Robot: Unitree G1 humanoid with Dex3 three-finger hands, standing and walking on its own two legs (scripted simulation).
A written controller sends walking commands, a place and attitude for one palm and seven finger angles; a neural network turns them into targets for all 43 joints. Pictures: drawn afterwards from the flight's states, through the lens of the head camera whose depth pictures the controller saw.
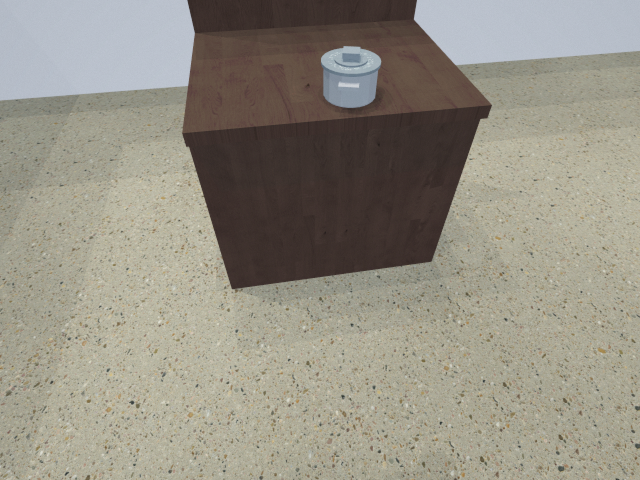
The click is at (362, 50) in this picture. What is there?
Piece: lid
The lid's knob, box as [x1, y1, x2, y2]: [342, 46, 359, 58]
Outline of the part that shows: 343,47 342,58 359,57 359,47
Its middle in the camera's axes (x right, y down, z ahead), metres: +0.08 -0.48 +1.00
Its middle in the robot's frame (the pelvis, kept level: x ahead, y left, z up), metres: +1.08 -0.02 +0.06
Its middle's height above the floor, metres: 0.83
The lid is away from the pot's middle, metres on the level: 0.00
